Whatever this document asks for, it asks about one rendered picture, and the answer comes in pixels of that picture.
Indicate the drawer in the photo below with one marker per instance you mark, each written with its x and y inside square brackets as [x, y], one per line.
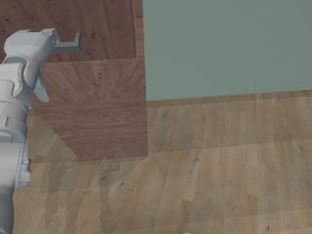
[107, 27]

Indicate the robot left forearm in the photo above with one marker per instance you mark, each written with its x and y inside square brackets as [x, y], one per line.
[18, 77]

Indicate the robot left upper arm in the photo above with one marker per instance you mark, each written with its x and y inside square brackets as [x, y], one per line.
[15, 166]

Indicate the cabinet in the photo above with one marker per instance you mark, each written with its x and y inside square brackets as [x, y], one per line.
[98, 107]

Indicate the handle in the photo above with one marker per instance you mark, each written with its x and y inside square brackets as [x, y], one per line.
[68, 47]

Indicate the left robot hand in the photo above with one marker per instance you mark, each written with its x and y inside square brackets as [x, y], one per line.
[36, 45]

